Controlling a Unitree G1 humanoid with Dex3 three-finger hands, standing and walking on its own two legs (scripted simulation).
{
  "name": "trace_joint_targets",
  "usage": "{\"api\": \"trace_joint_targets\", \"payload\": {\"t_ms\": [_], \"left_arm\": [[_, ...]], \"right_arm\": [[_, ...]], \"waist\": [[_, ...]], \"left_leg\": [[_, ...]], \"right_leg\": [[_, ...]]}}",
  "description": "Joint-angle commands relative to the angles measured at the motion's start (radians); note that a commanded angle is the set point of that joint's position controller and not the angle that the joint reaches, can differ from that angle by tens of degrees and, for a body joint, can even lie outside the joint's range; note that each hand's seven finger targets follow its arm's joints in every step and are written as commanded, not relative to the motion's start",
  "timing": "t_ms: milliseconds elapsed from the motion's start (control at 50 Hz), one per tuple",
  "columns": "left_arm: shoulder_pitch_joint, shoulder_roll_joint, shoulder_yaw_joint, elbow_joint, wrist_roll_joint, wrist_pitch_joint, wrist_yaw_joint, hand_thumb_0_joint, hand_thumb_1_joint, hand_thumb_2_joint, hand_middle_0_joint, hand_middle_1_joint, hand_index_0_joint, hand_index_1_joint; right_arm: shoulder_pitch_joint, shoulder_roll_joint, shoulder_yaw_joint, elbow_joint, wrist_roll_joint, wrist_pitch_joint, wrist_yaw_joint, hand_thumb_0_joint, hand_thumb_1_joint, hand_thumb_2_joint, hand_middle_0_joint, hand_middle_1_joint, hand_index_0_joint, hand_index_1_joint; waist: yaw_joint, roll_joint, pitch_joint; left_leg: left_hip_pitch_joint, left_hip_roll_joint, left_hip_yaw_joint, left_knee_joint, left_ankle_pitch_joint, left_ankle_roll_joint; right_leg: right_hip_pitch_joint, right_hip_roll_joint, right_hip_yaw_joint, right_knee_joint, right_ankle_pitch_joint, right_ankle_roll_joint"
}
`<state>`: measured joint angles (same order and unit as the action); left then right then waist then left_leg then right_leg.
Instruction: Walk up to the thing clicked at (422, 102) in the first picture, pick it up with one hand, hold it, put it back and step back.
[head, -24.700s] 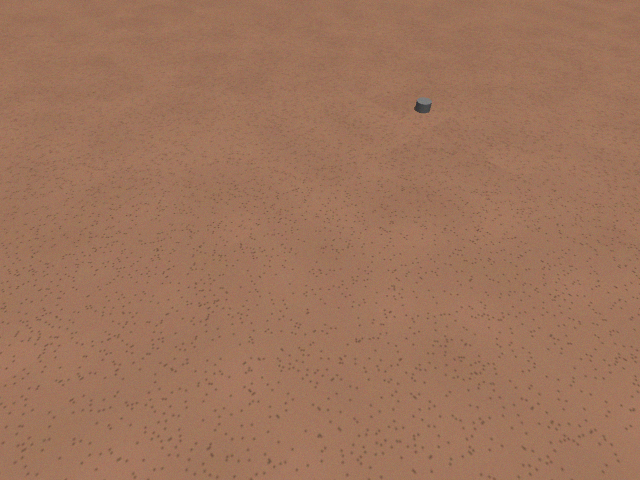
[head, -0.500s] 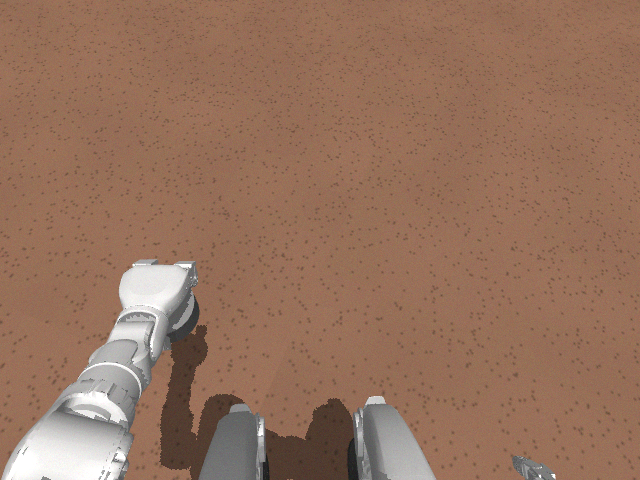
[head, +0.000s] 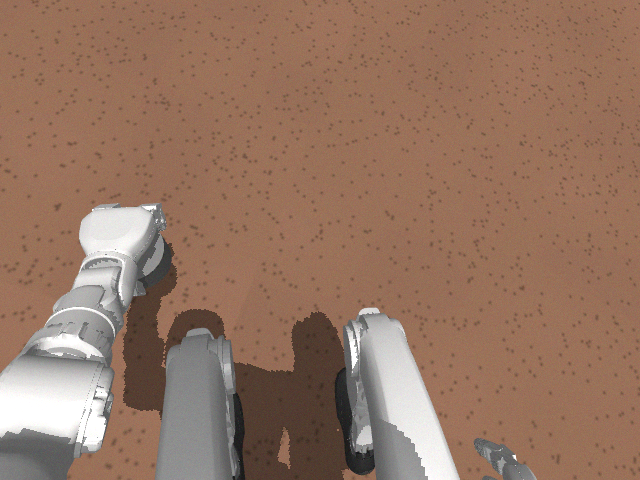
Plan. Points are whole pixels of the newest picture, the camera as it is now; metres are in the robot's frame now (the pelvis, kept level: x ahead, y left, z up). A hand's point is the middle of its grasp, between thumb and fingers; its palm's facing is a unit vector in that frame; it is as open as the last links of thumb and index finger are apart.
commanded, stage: crouch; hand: left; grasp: from above
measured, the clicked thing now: (135, 254) +0.43 +0.22 -0.19
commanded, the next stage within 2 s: lower in 0.84 s
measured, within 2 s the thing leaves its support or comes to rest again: neither
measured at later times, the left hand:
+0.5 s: hand (152, 256) +0.44 +0.21 -0.26, palm faces -0.47 -0.03 -0.88, open 11.2 cm
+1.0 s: hand (159, 254) +0.46 +0.21 -0.31, palm faces -0.46 -0.02 -0.89, open 11.2 cm
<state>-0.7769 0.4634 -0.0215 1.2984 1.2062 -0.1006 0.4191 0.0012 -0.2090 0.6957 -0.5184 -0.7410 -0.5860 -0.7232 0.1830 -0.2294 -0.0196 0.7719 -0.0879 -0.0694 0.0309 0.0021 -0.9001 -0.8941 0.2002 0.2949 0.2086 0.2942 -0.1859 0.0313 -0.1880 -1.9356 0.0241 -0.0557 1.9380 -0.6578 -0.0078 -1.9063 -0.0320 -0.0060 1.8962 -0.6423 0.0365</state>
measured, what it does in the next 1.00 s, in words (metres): lowers itself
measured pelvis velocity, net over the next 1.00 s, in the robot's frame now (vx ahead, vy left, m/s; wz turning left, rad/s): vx -0.01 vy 0.00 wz -0.05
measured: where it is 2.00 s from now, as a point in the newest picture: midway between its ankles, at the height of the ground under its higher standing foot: (294, 449)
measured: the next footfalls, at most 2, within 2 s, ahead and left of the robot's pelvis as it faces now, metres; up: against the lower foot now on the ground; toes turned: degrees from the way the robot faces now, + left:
none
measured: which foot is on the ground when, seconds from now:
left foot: down 0.00-1.00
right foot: down 0.00-1.00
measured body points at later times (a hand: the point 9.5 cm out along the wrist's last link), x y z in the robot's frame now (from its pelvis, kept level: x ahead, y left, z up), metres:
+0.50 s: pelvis -0.01 -0.01 -0.08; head +0.23 +0.02 +0.30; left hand +0.46 +0.21 -0.21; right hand +0.03 -0.28 -0.21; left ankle +0.07 +0.12 -0.44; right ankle +0.08 -0.14 -0.44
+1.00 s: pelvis -0.01 +0.00 -0.13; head +0.23 +0.03 +0.25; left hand +0.48 +0.21 -0.26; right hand +0.01 -0.28 -0.24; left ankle +0.07 +0.12 -0.44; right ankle +0.08 -0.14 -0.44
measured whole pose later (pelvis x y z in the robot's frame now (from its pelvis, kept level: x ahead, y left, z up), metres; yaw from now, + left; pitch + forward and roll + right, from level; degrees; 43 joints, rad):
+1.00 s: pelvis -0.01 +0.00 -0.13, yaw -3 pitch +35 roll -5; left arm -0.99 0.61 0.06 1.53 1.25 -0.12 0.46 0.00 -0.21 0.69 -0.52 -0.74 -0.58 -0.72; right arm 0.17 -0.27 0.03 0.79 -0.15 -0.10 0.14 0.00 -0.91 -0.90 0.20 0.30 0.21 0.29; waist -0.26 0.01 -0.06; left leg -2.29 0.02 -0.11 2.36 -0.70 -0.02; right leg -2.25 0.00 -0.02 2.29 -0.66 0.04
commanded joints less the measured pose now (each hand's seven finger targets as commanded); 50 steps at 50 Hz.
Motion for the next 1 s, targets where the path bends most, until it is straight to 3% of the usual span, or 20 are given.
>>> {"api": "trace_joint_targets", "payload": {"t_ms": [0, 120, 160, 180, 240, 280, 300, 320, 340, 380, 420, 460, 560, 620, 740, 860, 920, 980], "left_arm": [[-0.415, 0.254, 0.062, -0.146, 0.020, 0.004, 0.091, 0.000, 0.516, 1.053, -0.904, -0.903, -0.911, -0.897], [-0.405, 0.249, 0.072, -0.092, 0.021, 0.024, 0.092, 0.000, 0.544, 1.092, -0.919, -0.934, -0.924, -0.930], [-0.414, 0.279, 0.087, -0.071, 0.021, 0.028, 0.088, 0.000, 0.540, 1.105, -0.924, -0.926, -0.924, -0.927], [-0.424, 0.255, 0.074, -0.086, 0.012, 0.027, 0.081, 0.000, 0.554, 1.089, -0.924, -0.939, -0.930, -0.934], [-0.405, 0.275, 0.082, -0.056, 0.001, 0.024, 0.067, 0.000, 0.526, 1.059, -0.895, -0.936, -0.906, -0.926], [-0.458, 0.306, 0.093, -0.093, -0.002, 0.009, 0.058, 0.000, 0.522, 1.062, -0.898, -0.927, -0.905, -0.921], [-0.457, 0.292, 0.084, -0.087, 0.000, 0.003, 0.052, 0.000, 0.529, 1.056, -0.911, -0.909, -0.915, -0.906], [-0.485, 0.315, 0.094, -0.118, 0.005, -0.008, 0.052, 0.000, 0.535, 1.024, -0.899, -0.919, -0.912, -0.906], [-0.436, 0.306, 0.093, -0.068, 0.011, -0.008, 0.051, 0.000, 0.526, 1.025, -0.896, -0.916, -0.908, -0.904], [-0.459, 0.326, 0.101, -0.079, 0.017, -0.018, 0.053, 0.000, 0.532, 1.032, -0.892, -0.934, -0.907, -0.919], [-0.444, 0.301, 0.082, -0.012, 0.019, -0.018, 0.055, 0.000, 0.514, 1.020, -0.881, -0.931, -0.896, -0.916], [-0.497, 0.340, 0.101, -0.038, 0.025, -0.025, 0.065, 0.000, 0.494, 1.012, -0.862, -0.926, -0.877, -0.910], [-0.520, 0.353, 0.104, -0.019, 0.032, -0.032, 0.085, 0.000, 0.482, 0.997, -0.866, -0.892, -0.875, -0.883], [-0.552, 0.357, 0.103, -0.021, 0.038, -0.033, 0.094, 0.000, 0.481, 1.001, -0.849, -0.924, -0.864, -0.908], [-0.556, 0.371, 0.107, 0.059, 0.042, -0.023, 0.107, 0.000, 0.475, 1.006, -0.864, -0.897, -0.869, -0.892], [-0.590, 0.356, 0.090, 0.076, 0.039, -0.020, 0.099, 0.000, 0.526, 1.028, -0.907, -0.896, -0.907, -0.897], [-0.560, 0.358, 0.092, 0.072, 0.033, -0.019, 0.094, 0.000, 0.540, 1.037, -0.926, -0.891, -0.922, -0.895], [-0.575, 0.370, 0.092, 0.090, 0.035, -0.023, 0.093, 0.000, 0.482, 1.054, -0.902, -0.885, -0.891, -0.896]], "right_arm": [[0.199, -0.222, -0.073, -0.024, -0.019, -0.023, 0.009, 0.000, -0.903, -0.901, 0.199, 0.299, 0.200, 0.299], [0.185, -0.223, -0.073, -0.031, -0.033, -0.026, 0.037, 0.000, -0.905, -0.901, 0.199, 0.299, 0.200, 0.299], [0.184, -0.234, -0.076, -0.031, -0.035, -0.025, 0.041, 0.000, -0.905, -0.901, 0.199, 0.299, 0.200, 0.299], [0.179, -0.224, -0.074, -0.034, -0.036, -0.024, 0.046, 0.000, -0.905, -0.901, 0.200, 0.299, 0.200, 0.299], [0.183, -0.235, -0.072, -0.034, -0.036, -0.022, 0.057, 0.000, -0.906, -0.901, 0.200, 0.299, 0.200, 0.299], [0.189, -0.240, -0.076, -0.024, -0.038, -0.022, 0.061, 0.000, -0.905, -0.901, 0.200, 0.299, 0.200, 0.299], [0.187, -0.235, -0.075, -0.027, -0.038, -0.020, 0.063, 0.000, -0.905, -0.901, 0.200, 0.299, 0.200, 0.299], [0.196, -0.238, -0.074, -0.020, -0.041, -0.018, 0.066, 0.000, -0.905, -0.901, 0.200, 0.299, 0.200, 0.299], [0.198, -0.241, -0.072, -0.021, -0.042, -0.018, 0.068, 0.000, -0.905, -0.901, 0.200, 0.299, 0.200, 0.299], [0.195, -0.247, -0.073, -0.023, -0.043, -0.018, 0.073, 0.000, -0.905, -0.901, 0.200, 0.299, 0.200, 0.299], [0.180, -0.245, -0.068, -0.028, -0.043, -0.018, 0.077, 0.000, -0.907, -0.902, 0.200, 0.299, 0.200, 0.299], [0.183, -0.248, -0.067, -0.023, -0.047, -0.020, 0.078, 0.000, -0.905, -0.901, 0.200, 0.299, 0.200, 0.299], [0.183, -0.252, -0.059, -0.014, -0.050, -0.024, 0.080, 0.000, -0.904, -0.900, 0.200, 0.300, 0.200, 0.300], [0.186, -0.259, -0.059, -0.007, -0.052, -0.028, 0.082, 0.000, -0.905, -0.900, 0.200, 0.300, 0.200, 0.300], [0.192, -0.267, -0.043, 0.007, -0.057, -0.031, 0.083, 0.000, -0.908, -0.902, 0.200, 0.300, 0.200, 0.300], [0.195, -0.277, -0.034, 0.009, -0.063, -0.039, 0.095, 0.000, -0.906, -0.902, 0.200, 0.300, 0.200, 0.300], [0.202, -0.281, -0.029, 0.009, -0.062, -0.036, 0.096, 0.000, -0.908, -0.902, 0.200, 0.300, 0.200, 0.300], [0.206, -0.279, -0.018, 0.012, -0.067, -0.037, 0.102, 0.000, -0.905, -0.900, 0.200, 0.300, 0.200, 0.300]], "waist": [[-0.024, 0.198, -0.698], [-0.019, 0.228, -0.689], [-0.024, 0.220, -0.666], [-0.026, 0.214, -0.672], [-0.035, 0.172, -0.649], [-0.040, 0.175, -0.647], [-0.043, 0.179, -0.649], [-0.049, 0.176, -0.651], [-0.041, 0.167, -0.642], [-0.039, 0.180, -0.654], [-0.045, 0.165, -0.621], [-0.045, 0.197, -0.632], [-0.050, 0.206, -0.615], [-0.061, 0.231, -0.645], [-0.063, 0.224, -0.573], [-0.086, 0.246, -0.568], [-0.079, 0.238, -0.586], [-0.093, 0.215, -0.574]], "left_leg": [[0.519, -0.032, 0.036, -0.160, 0.240, 0.018], [0.475, -0.029, 0.036, -0.096, 0.255, 0.015], [0.437, -0.027, 0.037, -0.070, 0.241, 0.019], [0.418, -0.027, 0.043, -0.055, 0.238, 0.023], [0.351, -0.028, 0.045, -0.022, 0.228, 0.032], [0.329, -0.023, 0.044, 0.000, 0.212, 0.033], [0.325, -0.024, 0.044, 0.012, 0.210, 0.033], [0.304, -0.025, 0.047, 0.026, 0.208, 0.035], [0.301, -0.026, 0.046, 0.031, 0.211, 0.032], [0.291, -0.026, 0.048, 0.047, 0.198, 0.033], [0.258, -0.027, 0.048, 0.055, 0.160, 0.035], [0.258, -0.027, 0.048, 0.064, 0.143, 0.032], [0.217, -0.030, 0.050, 0.087, 0.109, 0.033], [0.239, -0.029, 0.041, 0.102, 0.124, 0.028], [0.171, -0.032, 0.045, 0.129, 0.099, 0.032], [0.171, -0.030, 0.036, 0.153, 0.109, 0.028], [0.171, -0.031, 0.039, 0.170, 0.148, 0.028], [0.126, -0.030, 0.044, 0.206, 0.160, 0.036]], "right_leg": [[0.285, 0.027, -0.068, -0.165, 0.255, -0.069], [0.228, 0.031, -0.079, -0.092, 0.264, -0.072], [0.204, 0.031, -0.081, -0.074, 0.259, -0.069], [0.226, 0.036, -0.079, -0.072, 0.267, -0.067], [0.237, 0.036, -0.080, -0.050, 0.270, -0.060], [0.215, 0.042, -0.084, -0.033, 0.255, -0.061], [0.210, 0.043, -0.083, -0.025, 0.255, -0.061], [0.215, 0.044, -0.085, -0.018, 0.257, -0.059], [0.212, 0.044, -0.086, -0.009, 0.255, -0.059], [0.192, 0.047, -0.088, 0.007, 0.243, -0.060], [0.162, 0.050, -0.091, 0.015, 0.205, -0.062], [0.137, 0.050, -0.094, 0.034, 0.184, -0.066], [0.097, 0.052, -0.101, 0.067, 0.154, -0.069], [0.071, 0.051, -0.109, 0.100, 0.167, -0.073], [0.023, 0.050, -0.113, 0.122, 0.146, -0.073], [0.000, 0.052, -0.128, 0.161, 0.158, -0.076], [0.021, 0.054, -0.127, 0.165, 0.195, -0.072], [0.043, 0.057, -0.125, 0.173, 0.220, -0.064]]}}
